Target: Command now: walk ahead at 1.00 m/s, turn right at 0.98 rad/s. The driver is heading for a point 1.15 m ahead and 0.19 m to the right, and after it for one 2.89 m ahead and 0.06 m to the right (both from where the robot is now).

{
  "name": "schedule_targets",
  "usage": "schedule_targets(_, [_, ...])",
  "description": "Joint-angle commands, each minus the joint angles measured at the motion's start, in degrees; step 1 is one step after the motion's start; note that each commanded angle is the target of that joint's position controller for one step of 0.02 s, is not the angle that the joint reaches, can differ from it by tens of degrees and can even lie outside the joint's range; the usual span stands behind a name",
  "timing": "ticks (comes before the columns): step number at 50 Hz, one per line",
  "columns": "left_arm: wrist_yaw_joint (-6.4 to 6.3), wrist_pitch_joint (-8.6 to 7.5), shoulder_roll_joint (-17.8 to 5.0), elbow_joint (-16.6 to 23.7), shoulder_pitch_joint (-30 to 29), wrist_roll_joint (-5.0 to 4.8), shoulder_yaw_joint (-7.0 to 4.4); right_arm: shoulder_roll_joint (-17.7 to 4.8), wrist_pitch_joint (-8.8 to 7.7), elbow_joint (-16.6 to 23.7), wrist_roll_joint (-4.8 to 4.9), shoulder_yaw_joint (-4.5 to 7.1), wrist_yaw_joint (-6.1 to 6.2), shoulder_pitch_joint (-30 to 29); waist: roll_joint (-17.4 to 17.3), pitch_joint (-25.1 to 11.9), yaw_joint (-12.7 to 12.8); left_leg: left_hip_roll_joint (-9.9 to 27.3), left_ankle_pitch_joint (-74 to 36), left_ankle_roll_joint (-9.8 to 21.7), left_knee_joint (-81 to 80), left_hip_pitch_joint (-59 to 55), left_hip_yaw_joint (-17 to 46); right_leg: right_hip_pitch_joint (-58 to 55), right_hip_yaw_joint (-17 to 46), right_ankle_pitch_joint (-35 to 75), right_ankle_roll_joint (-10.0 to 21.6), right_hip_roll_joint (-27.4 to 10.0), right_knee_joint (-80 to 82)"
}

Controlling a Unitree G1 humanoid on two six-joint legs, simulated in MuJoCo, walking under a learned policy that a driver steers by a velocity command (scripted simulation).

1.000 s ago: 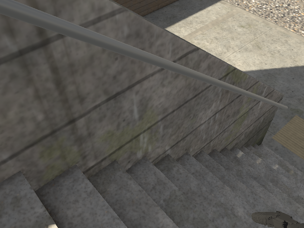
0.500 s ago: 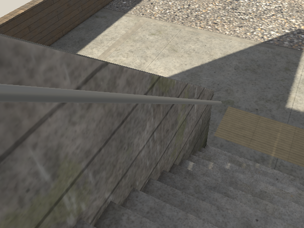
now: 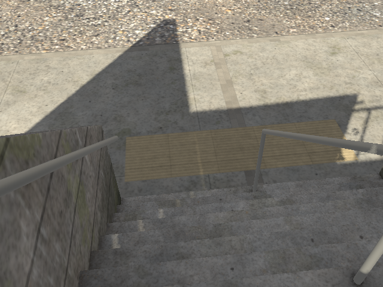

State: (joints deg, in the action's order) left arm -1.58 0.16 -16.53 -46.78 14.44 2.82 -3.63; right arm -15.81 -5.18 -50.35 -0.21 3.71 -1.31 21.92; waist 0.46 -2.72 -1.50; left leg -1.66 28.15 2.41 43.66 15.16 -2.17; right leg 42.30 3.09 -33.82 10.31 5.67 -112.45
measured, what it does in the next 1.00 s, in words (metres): goes down, turning right: right foot 0.20 m lower, then left foot 0.21 m lower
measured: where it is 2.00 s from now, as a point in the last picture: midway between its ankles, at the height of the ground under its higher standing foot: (250, 257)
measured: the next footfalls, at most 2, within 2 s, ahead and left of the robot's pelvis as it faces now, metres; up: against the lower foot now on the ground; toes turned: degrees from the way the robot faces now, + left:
right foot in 0.28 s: +0.24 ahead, -0.08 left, -0.20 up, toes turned -16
left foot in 0.62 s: +0.49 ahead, +0.05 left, -0.41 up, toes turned -34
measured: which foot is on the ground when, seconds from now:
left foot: down 0.00-0.26, up 0.28-0.60, down 0.62-1.00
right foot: up 0.00-0.26, down 0.28-0.62, up 0.64-1.00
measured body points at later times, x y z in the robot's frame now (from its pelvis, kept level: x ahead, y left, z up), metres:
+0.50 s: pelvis +0.31 -0.03 -0.25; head +0.31 -0.03 +0.20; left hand +0.38 +0.21 -0.39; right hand +0.33 -0.32 -0.36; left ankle +0.50 +0.09 -0.90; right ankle +0.20 -0.07 -0.91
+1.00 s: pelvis +0.61 -0.12 -0.48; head +0.61 -0.11 -0.03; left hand +0.91 -0.13 -0.55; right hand +0.36 -0.19 -0.61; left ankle +0.46 +0.07 -1.11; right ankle +0.73 -0.36 -1.16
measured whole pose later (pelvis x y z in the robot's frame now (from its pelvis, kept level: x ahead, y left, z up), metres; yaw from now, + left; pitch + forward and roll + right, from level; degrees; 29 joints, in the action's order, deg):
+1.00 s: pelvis +0.61 -0.12 -0.48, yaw -30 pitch -2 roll +2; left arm 1.7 -3.9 -9.4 -44.8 -3.1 0.1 0.7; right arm -7.5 -3.1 -60.6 -2.1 -0.7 1.5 37.9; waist 4.7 -0.5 -10.8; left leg -7.9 52.5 5.8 57.6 1.0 2.8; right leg 38.2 3.1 23.9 2.6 -3.1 -36.8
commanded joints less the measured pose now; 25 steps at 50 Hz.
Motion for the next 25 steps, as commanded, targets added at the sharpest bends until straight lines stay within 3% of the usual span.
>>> schedule_targets(1, [1.17,0.08,4.80,8.21,-4.80,-0.43,2.34,0.65,-1.94,-0.32,-0.75,-1.54,1.14,5.67,-7.10,11.12,5.12,22.37,-33.69,3.82,-5.52,8.31,21.06,17.61,10.13,32.86,-3.24,-7.93,31.50])
schedule_targets(2, [1.55,0.21,4.33,6.82,-6.70,-0.25,2.23,1.28,-1.70,-0.18,-0.72,-2.14,1.89,2.84,-5.87,14.04,4.98,20.51,-28.90,3.90,-5.51,20.31,17.90,7.79,6.33,39.51,-5.27,-6.45,35.67])
schedule_targets(3, [2.02,0.75,3.06,2.63,-2.02,1.30,1.48,-4.61,-1.66,0.48,-1.15,-1.21,1.92,2.96,-4.55,8.39,5.93,20.92,-27.43,2.88,-0.65,20.91,17.45,1.52,0.67,41.85,-5.43,-3.46,27.18])
schedule_targets(4, [2.34,0.29,4.06,3.81,-6.73,1.80,1.95,-1.35,-2.13,-0.93,0.16,-1.93,2.73,4.58,-3.20,8.52,4.29,19.58,-25.61,-0.77,4.45,13.41,15.93,10.04,5.46,52.20,-4.26,-5.56,31.44])
schedule_targets(5, [3.11,-0.51,3.31,5.60,-10.18,0.45,1.86,0.84,-2.72,-1.25,0.30,-2.92,2.55,7.06,-1.43,9.97,3.12,14.72,-17.71,-3.77,6.61,12.83,9.90,11.90,2.78,62.31,-2.86,-3.95,44.12])
schedule_targets(6, [4.14,-1.49,5.30,6.88,-12.20,-1.40,2.92,1.36,-3.04,-1.45,0.45,-3.30,2.58,4.38,-1.02,10.34,4.58,12.30,-5.19,-3.61,5.89,24.73,4.29,-3.21,-1.13,76.92,-2.88,-2.78,55.20])
schedule_targets(7, [4.80,-1.98,4.86,6.01,-11.83,-1.89,2.96,-1.58,-2.97,-0.34,0.82,-2.79,2.56,1.29,-1.95,9.64,4.98,11.71,-0.29,-2.80,5.31,30.33,1.56,-15.89,-5.13,81.37,-3.21,-2.33,57.91])
schedule_targets(8, [5.33,-1.95,4.18,6.00,-13.33,-3.17,3.06,-2.16,-2.55,-0.37,0.61,-2.74,2.56,1.34,-4.48,10.07,3.18,11.59,-2.93,-2.27,7.17,29.84,-1.09,-20.04,-9.89,77.90,-4.34,-1.55,60.99])
schedule_targets(9, [5.03,-1.22,3.45,6.40,-14.18,-4.35,2.93,-5.21,-2.34,-1.04,-0.66,-1.76,2.24,1.85,-9.54,9.14,2.13,14.38,-4.87,-0.02,8.15,22.38,-0.38,-20.45,-9.61,72.57,-4.37,-3.29,64.00])
schedule_targets(10, [3.98,-0.87,1.30,4.43,-8.53,-3.58,2.17,-5.88,-2.93,-1.93,-0.99,-1.28,2.42,0.43,-13.91,7.69,3.97,16.30,-12.15,0.25,17.17,18.98,0.35,-23.69,-8.56,73.39,-3.00,-6.44,64.38])
schedule_targets(11, [2.34,-0.30,-3.31,2.39,-0.33,-2.29,0.43,-5.74,-2.97,-2.38,-2.12,-1.47,2.58,-1.43,-15.05,3.04,7.63,16.16,-32.59,-0.65,27.59,16.73,-3.58,-32.40,-15.04,65.49,-2.05,-2.87,58.98])
schedule_targets(12, [1.87,0.29,-6.39,-1.06,8.34,-1.16,-0.62,-4.46,-2.05,-3.65,-2.25,-1.07,3.09,3.12,-9.69,2.35,9.25,14.89,-46.20,-2.20,42.89,16.53,-7.77,-41.13,-12.62,54.73,0.47,-3.77,71.00])
schedule_targets(13, [2.38,-0.27,-6.96,-3.53,16.04,-1.12,-2.28,-7.68,0.67,-3.86,-3.53,0.35,4.14,3.39,2.55,5.38,14.94,10.05,-28.86,-1.81,70.91,22.38,-9.50,-48.60,-6.27,43.41,4.78,-4.51,88.69])
schedule_targets(14, [2.03,-0.72,-6.71,-5.44,20.06,-3.01,-2.69,-6.32,2.29,-2.00,-4.01,0.76,4.74,-5.42,9.86,10.08,19.87,3.68,4.49,-0.38,86.91,33.03,-10.58,-51.95,-4.83,47.83,6.62,-4.95,91.09])
schedule_targets(15, [1.57,-1.42,-10.09,-4.90,14.84,-3.42,-1.69,-2.23,1.84,5.93,-3.36,-0.50,4.64,-1.44,13.77,6.40,6.31,4.46,16.60,-2.28,80.60,53.09,-2.46,-63.52,7.74,85.73,7.51,-11.34,66.75])
schedule_targets(16, [1.04,-1.83,-8.26,-4.58,15.40,-4.49,-1.48,-4.46,0.98,5.78,-4.99,-0.49,3.64,2.47,0.31,-1.07,5.83,9.00,11.85,-2.30,65.72,54.07,4.37,-65.95,18.51,69.32,11.42,-15.15,69.69])
schedule_targets(17, [0.54,-1.82,-7.05,-4.48,14.22,-4.26,-1.33,-4.66,0.19,4.33,-5.41,0.02,3.08,3.80,-3.99,0.00,4.32,9.55,18.57,-2.82,58.93,51.32,7.24,-56.07,24.59,54.31,13.80,-16.66,72.32])
schedule_targets(18, [0.55,-3.11,-5.13,-4.42,13.15,-3.57,-0.20,-1.86,0.11,4.29,-5.51,-0.10,3.03,2.20,-5.48,0.05,1.69,8.40,11.79,-3.12,49.52,49.74,10.11,-48.17,26.63,45.23,14.18,-16.75,72.52])
schedule_targets(19, [-0.29,-4.23,-5.57,0.46,0.99,-1.71,-0.04,-0.99,0.79,10.32,-2.95,-0.63,3.43,-4.04,2.55,1.87,-3.58,7.91,-5.85,-6.94,26.65,35.30,11.53,-22.03,39.00,34.82,16.37,-22.80,81.33])
schedule_targets(20, [0.19,-4.31,-2.70,0.14,-0.19,-0.44,0.64,-1.67,2.07,6.35,-3.37,-0.53,4.13,-5.16,0.58,3.42,-3.83,6.12,-14.18,-8.29,29.44,23.83,8.71,-10.84,37.44,35.42,15.67,-18.77,80.16])
schedule_targets(21, [0.66,-4.20,-2.49,-1.02,1.22,0.54,0.05,-1.83,3.16,2.73,-3.19,0.08,3.80,0.93,-0.59,0.94,-5.22,3.40,-29.65,-8.12,32.36,21.60,5.32,-9.54,30.91,41.36,12.69,-13.61,71.34])
schedule_targets(22, [0.13,-4.22,-1.63,-0.84,1.72,-1.10,0.17,-2.93,3.33,2.00,-2.67,0.58,3.52,-0.64,-0.84,-1.34,-4.17,4.25,-36.86,-7.89,29.69,25.25,8.84,-14.80,29.07,38.51,10.38,-11.16,64.82])
schedule_targets(23, [-0.85,-4.30,0.24,-1.23,1.33,-3.11,0.58,-3.50,2.87,4.35,-2.73,0.14,2.32,-2.74,-3.00,-1.04,-5.20,3.64,-50.89,-7.45,15.45,15.05,8.04,-5.99,23.73,20.79,7.24,-6.31,63.35])
schedule_targets(24, [-0.85,-4.36,0.80,0.13,-1.59,-3.40,1.25,-2.38,2.96,4.55,-2.25,-0.28,2.03,-4.16,0.23,1.29,-5.41,1.64,-53.76,-6.83,11.20,4.91,5.27,1.71,20.90,18.71,5.58,-1.89,61.43])
schedule_targets(25, [-0.78,-3.73,-0.44,0.95,-4.69,-3.68,1.15,-1.84,3.00,4.70,-1.89,-0.88,1.68,-4.73,3.24,0.96,-4.77,0.67,-53.92,-6.25,6.59,-2.04,2.97,3.07,16.97,18.36,3.42,0.46,59.46])
Keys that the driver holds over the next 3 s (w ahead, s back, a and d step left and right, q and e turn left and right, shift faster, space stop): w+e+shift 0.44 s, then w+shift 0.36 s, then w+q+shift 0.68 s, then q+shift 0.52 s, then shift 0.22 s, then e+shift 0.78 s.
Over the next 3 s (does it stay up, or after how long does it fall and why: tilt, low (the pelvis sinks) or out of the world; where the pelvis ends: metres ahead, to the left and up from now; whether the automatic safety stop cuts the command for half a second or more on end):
stays up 1.21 -0.36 -1.02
